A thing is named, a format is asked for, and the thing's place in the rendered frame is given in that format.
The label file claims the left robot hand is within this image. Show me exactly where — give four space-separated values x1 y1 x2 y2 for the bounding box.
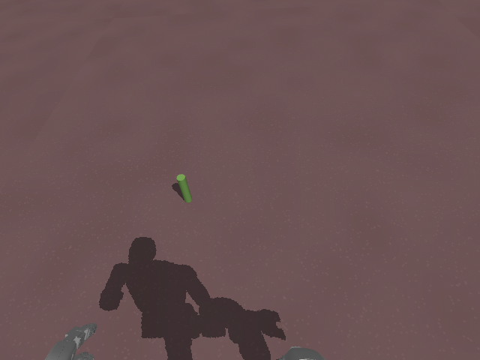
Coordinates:
45 323 97 360

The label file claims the can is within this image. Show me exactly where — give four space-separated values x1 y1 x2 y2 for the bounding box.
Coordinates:
176 174 192 203

